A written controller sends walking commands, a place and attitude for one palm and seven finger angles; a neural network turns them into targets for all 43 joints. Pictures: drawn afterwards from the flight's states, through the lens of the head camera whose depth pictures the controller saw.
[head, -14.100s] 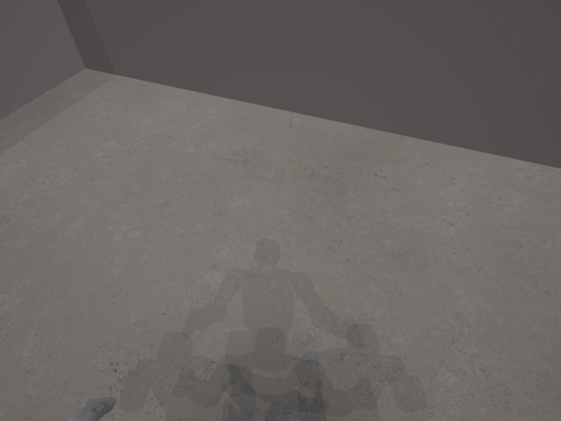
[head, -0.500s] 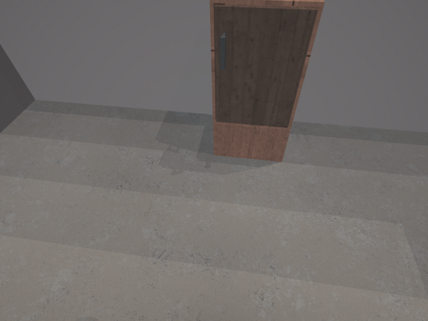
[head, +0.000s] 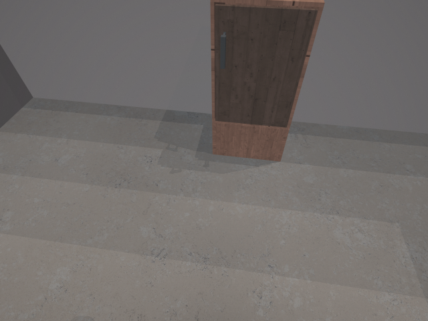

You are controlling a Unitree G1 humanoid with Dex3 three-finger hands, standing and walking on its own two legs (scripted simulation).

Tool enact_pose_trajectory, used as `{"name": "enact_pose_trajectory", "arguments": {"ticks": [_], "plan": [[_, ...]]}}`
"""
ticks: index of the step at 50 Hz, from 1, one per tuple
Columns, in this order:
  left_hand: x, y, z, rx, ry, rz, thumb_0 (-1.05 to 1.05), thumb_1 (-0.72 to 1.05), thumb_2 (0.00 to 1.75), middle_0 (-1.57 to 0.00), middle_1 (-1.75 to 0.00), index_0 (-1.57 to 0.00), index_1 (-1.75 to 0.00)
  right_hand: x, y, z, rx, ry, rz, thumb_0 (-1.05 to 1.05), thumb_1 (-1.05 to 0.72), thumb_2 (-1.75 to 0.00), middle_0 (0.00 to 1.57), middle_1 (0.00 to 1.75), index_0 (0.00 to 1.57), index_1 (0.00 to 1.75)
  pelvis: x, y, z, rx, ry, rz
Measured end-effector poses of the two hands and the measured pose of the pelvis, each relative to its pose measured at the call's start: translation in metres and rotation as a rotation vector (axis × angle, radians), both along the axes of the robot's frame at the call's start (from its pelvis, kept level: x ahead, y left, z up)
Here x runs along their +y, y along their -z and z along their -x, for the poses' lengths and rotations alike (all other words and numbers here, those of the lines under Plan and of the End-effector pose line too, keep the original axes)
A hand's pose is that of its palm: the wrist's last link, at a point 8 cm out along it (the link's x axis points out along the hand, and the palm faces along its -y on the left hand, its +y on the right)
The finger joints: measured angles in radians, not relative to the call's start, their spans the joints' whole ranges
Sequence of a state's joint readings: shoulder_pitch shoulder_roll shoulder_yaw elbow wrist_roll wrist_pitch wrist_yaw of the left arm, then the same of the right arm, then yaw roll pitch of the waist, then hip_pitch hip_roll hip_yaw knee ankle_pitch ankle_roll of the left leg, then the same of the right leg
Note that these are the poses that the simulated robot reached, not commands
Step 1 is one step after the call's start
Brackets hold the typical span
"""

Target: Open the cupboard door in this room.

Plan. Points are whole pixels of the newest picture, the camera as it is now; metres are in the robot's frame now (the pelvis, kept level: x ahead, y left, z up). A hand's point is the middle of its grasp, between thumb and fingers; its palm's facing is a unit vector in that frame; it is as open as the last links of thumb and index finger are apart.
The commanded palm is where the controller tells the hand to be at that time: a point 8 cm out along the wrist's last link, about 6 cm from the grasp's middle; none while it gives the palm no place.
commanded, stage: look at it before walking up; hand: left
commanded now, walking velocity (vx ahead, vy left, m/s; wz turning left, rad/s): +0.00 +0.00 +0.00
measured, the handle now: (223, 50) +1.17 +0.03 -0.05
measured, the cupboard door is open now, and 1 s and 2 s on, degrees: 0 0 0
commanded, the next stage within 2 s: walk to a spot facing it in 0.14 s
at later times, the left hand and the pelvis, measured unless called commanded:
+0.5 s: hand out of the picture -0.01 +0.18 -0.19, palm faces +0.04 -0.99 -0.14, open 7.3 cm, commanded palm none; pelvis +0.02 +0.02 -0.01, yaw -3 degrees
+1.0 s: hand (182, 231) +0.38 +0.12 -0.20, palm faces -0.26 -0.94 -0.19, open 7.3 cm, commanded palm none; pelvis +0.21 -0.03 -0.04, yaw -16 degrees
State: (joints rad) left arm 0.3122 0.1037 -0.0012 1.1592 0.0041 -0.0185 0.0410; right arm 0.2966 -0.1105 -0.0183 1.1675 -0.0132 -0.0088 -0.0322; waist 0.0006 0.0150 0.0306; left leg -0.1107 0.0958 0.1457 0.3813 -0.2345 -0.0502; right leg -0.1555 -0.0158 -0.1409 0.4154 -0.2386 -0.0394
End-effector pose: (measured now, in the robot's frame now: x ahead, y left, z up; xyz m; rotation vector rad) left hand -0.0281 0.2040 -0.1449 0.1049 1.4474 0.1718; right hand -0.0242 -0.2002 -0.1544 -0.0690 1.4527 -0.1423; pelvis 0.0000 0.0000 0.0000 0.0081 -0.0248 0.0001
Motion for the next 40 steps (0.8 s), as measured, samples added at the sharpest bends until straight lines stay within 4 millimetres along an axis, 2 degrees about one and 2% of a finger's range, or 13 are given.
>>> {"name": "enact_pose_trajectory", "arguments": {"ticks": [9,18,24,28,30,33,37,40], "plan": [[0.012,-0.002,-0.008,-0.018,0.011,-0.019,0.0,0.91,0.9,-0.2,-0.3,-0.2,-0.29,0.009,0.0,0.011,0.02,0.011,-0.012,0.0,-0.91,-0.9,0.19,0.3,0.2,0.3,0.005,0.0,0.001,0.0,0.001,-0.001],[0.018,0.002,-0.009,-0.012,0.014,-0.005,0.0,0.91,0.9,-0.2,-0.3,-0.2,-0.29,0.009,-0.001,0.014,0.023,0.022,0.005,0.0,-0.91,-0.9,0.2,0.3,0.2,0.3,0.01,0.002,-0.001,0.003,0.017,0.003],[0.026,0.012,-0.01,0.03,0.006,0.029,0.0,0.91,0.9,-0.2,-0.3,-0.2,-0.3,0.008,-0.001,0.008,0.022,0.061,0.042,0.0,-0.91,-0.9,0.2,0.3,0.2,0.3,0.021,0.009,-0.016,0.024,0.052,0.023],[0.04,0.022,-0.021,0.072,0.034,0.052,0.0,0.91,0.9,-0.2,-0.3,-0.2,-0.3,0.013,-0.005,0.0,-0.002,0.102,0.087,0.0,-0.91,-0.9,0.19,0.3,0.2,0.3,0.033,0.014,-0.032,0.036,0.089,0.023],[0.047,0.023,-0.039,0.092,0.075,0.055,0.0,0.91,0.9,-0.2,-0.3,-0.2,-0.29,0.017,-0.008,0.001,-0.012,0.136,0.103,0.0,-0.91,-0.9,0.19,0.3,0.2,0.3,0.038,0.014,-0.043,0.04,0.112,0.02],[0.054,0.017,-0.085,0.061,0.131,0.046,0.01,0.91,0.9,-0.2,-0.3,-0.2,-0.29,0.029,-0.013,0.009,0.029,0.178,0.099,0.0,-0.91,-0.9,0.19,0.3,0.2,0.3,0.04,0.01,-0.062,0.044,0.127,0.026],[0.057,0.012,-0.17,-0.052,0.194,0.017,0.01,0.92,0.9,-0.2,-0.3,-0.2,-0.29,0.049,-0.019,0.02,0.136,0.22,0.057,0.0,-0.91,-0.9,0.19,0.3,0.2,0.3,0.036,0.008,-0.09,0.048,0.154,0.029],[0.048,0.01,-0.239,-0.136,0.246,0.005,0.01,0.93,0.9,-0.2,-0.3,-0.2,-0.29,0.059,-0.021,0.02,0.212,0.258,0.021,0.0,-0.91,-0.9,0.19,0.3,0.2,0.3,0.027,0.01,-0.114,0.053,0.178,0.028]]}}
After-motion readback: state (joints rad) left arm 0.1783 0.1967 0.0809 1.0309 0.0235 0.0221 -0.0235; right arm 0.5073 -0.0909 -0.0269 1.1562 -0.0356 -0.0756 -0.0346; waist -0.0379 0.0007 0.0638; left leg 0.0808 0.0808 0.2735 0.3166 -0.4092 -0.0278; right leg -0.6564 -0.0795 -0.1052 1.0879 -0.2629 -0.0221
